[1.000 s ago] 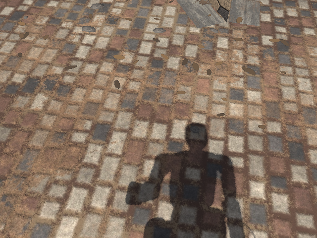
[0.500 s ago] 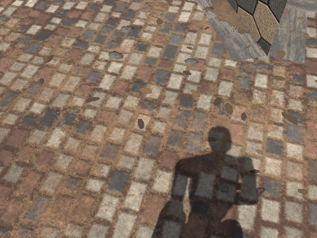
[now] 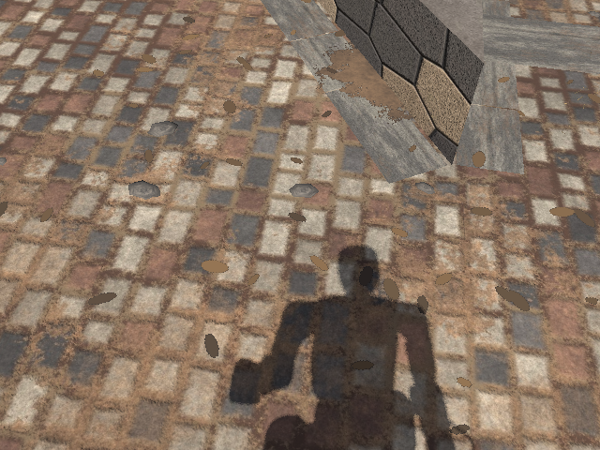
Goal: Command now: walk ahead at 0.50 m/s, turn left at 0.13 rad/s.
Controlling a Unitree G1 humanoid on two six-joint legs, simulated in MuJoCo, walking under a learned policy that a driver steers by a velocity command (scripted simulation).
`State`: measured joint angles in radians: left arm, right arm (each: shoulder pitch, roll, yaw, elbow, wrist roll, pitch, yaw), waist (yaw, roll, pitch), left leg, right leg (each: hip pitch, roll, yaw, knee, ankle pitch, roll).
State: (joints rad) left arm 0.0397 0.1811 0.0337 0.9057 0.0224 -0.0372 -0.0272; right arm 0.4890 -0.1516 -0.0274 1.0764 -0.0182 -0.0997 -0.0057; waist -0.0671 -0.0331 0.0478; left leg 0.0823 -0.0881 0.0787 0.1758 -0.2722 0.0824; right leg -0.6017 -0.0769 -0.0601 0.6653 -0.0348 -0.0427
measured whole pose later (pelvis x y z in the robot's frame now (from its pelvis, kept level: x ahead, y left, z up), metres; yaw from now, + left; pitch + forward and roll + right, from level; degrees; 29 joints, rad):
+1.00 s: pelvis +0.49 +0.10 +0.00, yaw +32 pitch +1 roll +0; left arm 0.09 0.25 0.05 0.78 0.04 -0.02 -0.02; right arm 0.39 -0.25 -0.07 0.91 0.00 -0.05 0.00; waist -0.06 -0.04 0.04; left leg -0.07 -0.15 -0.07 0.27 -0.22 0.15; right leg -0.68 -0.13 0.03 0.91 -0.13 0.05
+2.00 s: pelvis +0.65 +0.14 -0.01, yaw +37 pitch +0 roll +1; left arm 0.26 0.27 0.06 0.74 0.01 0.04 -0.02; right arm 0.17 -0.27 -0.05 0.76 -0.02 0.03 -0.03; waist 0.02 0.03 0.04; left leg -0.30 0.08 0.13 0.66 -0.37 -0.02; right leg -0.24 0.03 -0.05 0.57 -0.35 -0.06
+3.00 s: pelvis +0.71 +0.13 -0.01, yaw +8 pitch +1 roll +0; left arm 0.17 0.27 0.03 0.73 0.04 -0.03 -0.04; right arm 0.42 -0.29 -0.05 0.84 -0.02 -0.03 0.02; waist -0.05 0.02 0.00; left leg -0.15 0.04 0.04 0.57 -0.41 0.03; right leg -0.28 0.03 -0.03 0.50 -0.22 -0.05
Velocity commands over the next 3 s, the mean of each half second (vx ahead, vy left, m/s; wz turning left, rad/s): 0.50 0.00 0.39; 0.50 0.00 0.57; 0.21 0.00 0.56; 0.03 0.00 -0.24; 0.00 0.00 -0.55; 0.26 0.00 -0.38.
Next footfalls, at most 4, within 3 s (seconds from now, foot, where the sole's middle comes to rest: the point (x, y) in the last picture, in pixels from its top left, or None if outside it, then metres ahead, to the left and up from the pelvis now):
0.10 right None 0.23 -0.11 -0.78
0.66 left None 0.46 0.12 -0.78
1.20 right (219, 315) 0.81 0.17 -0.78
1.62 left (171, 401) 0.60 0.27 -0.78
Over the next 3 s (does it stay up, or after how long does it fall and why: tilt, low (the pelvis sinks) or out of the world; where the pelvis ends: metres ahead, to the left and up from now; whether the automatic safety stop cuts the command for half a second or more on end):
stays up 0.71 0.13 -0.01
